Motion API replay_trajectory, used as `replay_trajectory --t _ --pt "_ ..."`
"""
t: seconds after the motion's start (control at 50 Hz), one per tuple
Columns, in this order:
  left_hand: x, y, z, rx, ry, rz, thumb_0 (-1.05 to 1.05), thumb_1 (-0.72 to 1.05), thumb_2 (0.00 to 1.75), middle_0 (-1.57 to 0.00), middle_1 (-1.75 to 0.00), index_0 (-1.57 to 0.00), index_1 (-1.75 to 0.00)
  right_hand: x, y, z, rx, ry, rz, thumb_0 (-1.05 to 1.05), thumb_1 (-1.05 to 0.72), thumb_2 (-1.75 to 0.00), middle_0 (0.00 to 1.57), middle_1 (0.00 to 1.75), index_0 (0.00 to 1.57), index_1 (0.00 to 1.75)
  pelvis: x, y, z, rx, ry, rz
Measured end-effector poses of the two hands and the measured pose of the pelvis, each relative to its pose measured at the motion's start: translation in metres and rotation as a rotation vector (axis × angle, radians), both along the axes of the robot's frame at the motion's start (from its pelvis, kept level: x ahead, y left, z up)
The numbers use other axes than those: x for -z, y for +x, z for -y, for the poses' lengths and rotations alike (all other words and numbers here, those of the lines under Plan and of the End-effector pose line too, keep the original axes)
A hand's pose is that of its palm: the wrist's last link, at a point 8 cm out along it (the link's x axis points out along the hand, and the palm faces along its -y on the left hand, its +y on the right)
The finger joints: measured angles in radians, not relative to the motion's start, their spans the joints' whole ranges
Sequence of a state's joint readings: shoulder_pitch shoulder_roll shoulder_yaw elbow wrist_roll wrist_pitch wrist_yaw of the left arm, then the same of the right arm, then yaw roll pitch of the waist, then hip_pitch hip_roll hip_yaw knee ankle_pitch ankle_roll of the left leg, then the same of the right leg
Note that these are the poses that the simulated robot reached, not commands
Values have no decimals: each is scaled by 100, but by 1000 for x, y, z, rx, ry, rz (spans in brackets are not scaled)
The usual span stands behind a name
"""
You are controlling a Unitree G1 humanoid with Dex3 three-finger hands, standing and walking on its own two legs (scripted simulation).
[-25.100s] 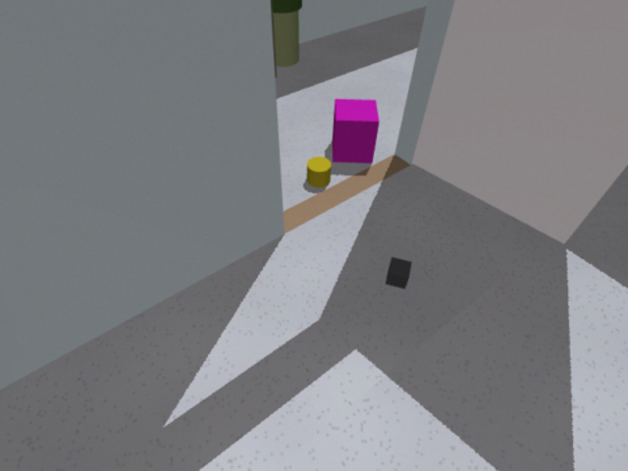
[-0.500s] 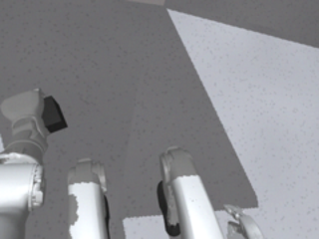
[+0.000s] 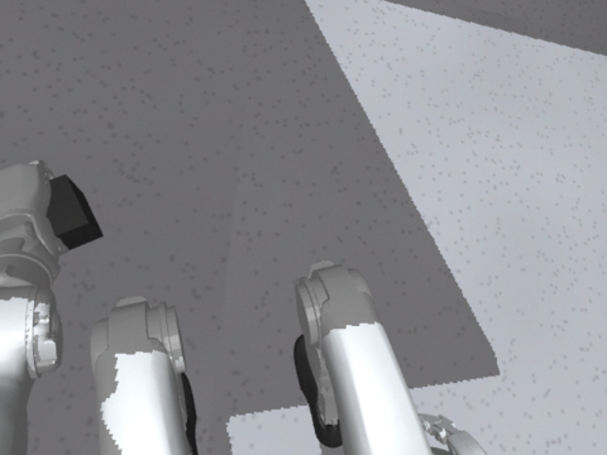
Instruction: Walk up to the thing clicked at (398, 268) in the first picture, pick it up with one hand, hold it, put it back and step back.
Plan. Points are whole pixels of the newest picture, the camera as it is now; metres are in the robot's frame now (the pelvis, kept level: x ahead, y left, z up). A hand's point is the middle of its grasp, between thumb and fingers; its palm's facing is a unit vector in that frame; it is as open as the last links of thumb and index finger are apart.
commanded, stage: crouch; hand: left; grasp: from above
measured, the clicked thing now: (57, 217) +0.47 +0.26 -0.19
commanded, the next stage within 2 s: lower in 0.04 s
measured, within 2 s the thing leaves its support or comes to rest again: rests again in 1.04 s
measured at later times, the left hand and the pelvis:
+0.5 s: hand (54, 228) +0.46 +0.27 -0.21, palm faces -0.41 -0.19 -0.89, open 10.6 cm; pelvis +0.01 +0.00 -0.03, yaw -2 degrees
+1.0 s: hand (68, 230) +0.46 +0.27 -0.26, palm faces -0.41 -0.20 -0.89, open 10.5 cm; pelvis +0.01 +0.01 -0.04, yaw -5 degrees
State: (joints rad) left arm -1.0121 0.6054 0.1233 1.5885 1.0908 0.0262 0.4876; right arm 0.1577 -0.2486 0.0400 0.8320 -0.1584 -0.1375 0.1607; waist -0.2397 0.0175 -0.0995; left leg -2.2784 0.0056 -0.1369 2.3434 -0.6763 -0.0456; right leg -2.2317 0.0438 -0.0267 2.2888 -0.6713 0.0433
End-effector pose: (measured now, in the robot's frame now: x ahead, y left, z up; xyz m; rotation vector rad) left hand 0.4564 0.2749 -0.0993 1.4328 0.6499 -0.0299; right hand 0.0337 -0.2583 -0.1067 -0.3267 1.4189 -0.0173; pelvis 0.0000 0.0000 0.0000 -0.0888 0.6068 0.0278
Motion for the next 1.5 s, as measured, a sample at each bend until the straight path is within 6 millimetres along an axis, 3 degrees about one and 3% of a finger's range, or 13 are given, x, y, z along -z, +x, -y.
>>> replay_trajectory --t 0.24,0.5,0.84,1.06,1.5 --pt "20 2 -2 -7 -1 -8 1 -11 59 -68 -61 -68 -60 9 5 3 -31 9 -11 0 -90 -90 21 30 21 30 12 3 1 7 -5 5" --pt "56 5 -1 3 -23 -16 0 -13 62 -68 -62 -67 -61 10 5 9 -83 -13 -35 0 -91 -90 20 30 20 30 26 5 0 18 -24 21" --pt "87 12 -1 0 -26 -23 0 -14 64 -67 -62 -67 -62 13 -6 -7 -91 31 -87 0 -91 -90 20 30 20 30 35 10 -5 32 -52 27" --pt "106 13 2 7 -37 -23 1 -12 58 -70 -58 -70 -58 5 -10 -9 -131 31 -96 0 -91 -90 20 30 20 30 38 9 -7 41 -71 48" --pt "110 12 -2 -6 -51 -17 2 -6 53 -91 -55 -68 -57 -13 -28 -16 -179 23 -91 0 -91 -90 20 30 20 30 39 2 -13 54 -111 92"
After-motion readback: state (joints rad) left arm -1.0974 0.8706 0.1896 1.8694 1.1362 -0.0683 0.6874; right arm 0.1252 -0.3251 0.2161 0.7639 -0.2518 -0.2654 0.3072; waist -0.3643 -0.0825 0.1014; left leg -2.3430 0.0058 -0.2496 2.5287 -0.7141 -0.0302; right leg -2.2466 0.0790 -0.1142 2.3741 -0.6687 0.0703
